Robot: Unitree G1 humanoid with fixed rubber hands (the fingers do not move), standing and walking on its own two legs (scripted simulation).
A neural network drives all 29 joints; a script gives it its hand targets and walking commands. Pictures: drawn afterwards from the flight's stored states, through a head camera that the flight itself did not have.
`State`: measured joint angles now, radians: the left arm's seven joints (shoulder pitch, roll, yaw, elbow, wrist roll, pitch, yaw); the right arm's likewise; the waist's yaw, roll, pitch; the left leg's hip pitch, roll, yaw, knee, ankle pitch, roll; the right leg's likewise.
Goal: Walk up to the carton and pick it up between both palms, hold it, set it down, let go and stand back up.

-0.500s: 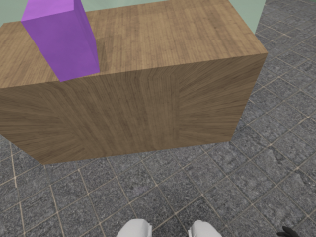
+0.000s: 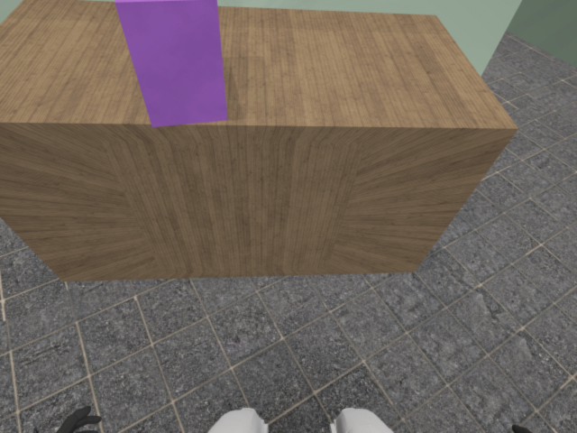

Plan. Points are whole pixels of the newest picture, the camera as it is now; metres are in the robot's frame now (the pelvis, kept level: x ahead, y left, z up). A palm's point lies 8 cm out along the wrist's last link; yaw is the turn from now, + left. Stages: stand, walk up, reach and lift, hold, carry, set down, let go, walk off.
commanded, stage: walk up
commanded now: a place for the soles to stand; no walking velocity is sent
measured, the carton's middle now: (176, 37) +0.85 +0.26 +0.09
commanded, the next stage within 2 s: none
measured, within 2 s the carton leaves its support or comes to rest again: neither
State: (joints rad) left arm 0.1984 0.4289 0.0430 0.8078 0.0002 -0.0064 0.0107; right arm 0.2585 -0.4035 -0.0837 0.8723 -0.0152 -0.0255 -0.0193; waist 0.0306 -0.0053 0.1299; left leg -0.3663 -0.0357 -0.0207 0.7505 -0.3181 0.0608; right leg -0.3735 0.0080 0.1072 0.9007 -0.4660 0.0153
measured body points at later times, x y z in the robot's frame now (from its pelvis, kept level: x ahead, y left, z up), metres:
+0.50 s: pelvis -0.02 -0.03 +0.01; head -0.01 +0.00 +0.46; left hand +0.05 +0.30 -0.11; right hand +0.07 -0.37 -0.07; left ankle +0.06 +0.06 -0.72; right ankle +0.00 -0.18 -0.69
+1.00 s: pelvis -0.03 -0.03 +0.01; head -0.03 -0.03 +0.46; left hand +0.03 +0.30 -0.10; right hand +0.05 -0.36 -0.10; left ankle +0.00 +0.07 -0.72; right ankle +0.03 -0.18 -0.71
